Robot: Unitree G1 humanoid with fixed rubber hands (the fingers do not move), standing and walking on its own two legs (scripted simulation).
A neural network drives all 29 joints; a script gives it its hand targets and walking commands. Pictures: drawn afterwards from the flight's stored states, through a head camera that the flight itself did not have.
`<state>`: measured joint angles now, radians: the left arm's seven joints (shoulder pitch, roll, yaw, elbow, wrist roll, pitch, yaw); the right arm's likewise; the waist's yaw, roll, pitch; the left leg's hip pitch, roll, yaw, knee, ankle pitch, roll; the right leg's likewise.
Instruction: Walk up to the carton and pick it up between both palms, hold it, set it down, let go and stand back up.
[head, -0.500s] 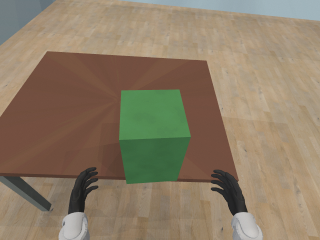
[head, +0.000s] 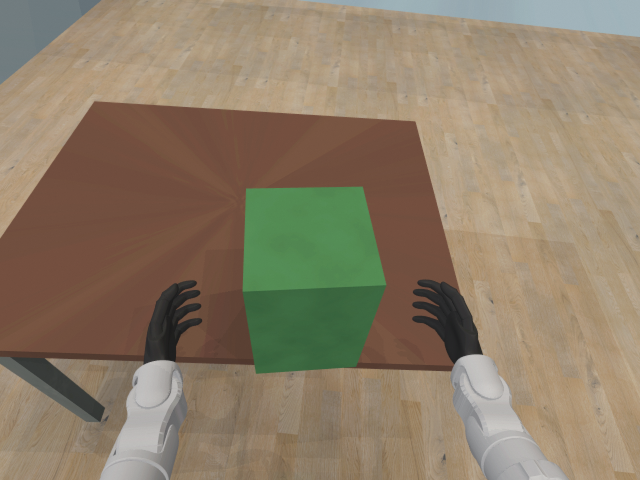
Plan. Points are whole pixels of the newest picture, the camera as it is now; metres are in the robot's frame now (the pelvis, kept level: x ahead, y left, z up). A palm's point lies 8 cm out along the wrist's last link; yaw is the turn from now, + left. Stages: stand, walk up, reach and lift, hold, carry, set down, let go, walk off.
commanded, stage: reach and lift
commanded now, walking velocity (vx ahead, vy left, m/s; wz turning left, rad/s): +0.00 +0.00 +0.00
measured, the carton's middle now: (306, 285) +0.40 +0.04 -0.06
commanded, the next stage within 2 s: none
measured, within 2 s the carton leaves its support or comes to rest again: neither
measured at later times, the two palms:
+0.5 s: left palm (160, 285) +0.32 +0.22 +0.05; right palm (459, 274) +0.36 -0.16 +0.06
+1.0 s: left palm (159, 220) +0.38 +0.23 +0.10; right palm (450, 205) +0.44 -0.15 +0.11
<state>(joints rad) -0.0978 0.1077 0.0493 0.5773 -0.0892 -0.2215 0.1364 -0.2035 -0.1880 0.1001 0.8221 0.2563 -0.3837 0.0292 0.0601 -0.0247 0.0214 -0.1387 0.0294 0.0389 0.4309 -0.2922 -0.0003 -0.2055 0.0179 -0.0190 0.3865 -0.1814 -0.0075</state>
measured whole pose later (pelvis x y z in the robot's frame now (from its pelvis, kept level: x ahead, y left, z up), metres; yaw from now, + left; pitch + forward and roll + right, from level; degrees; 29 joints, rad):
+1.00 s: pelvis +0.00 -0.01 +0.00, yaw +1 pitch +7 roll -1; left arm -0.71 0.18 0.14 0.78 -0.09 0.14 0.11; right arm -0.82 -0.28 0.05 1.02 0.31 0.03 -0.04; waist 0.10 -0.02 -0.08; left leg -0.28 0.04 0.01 0.39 -0.24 -0.02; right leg -0.31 0.03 -0.04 0.30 -0.12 -0.02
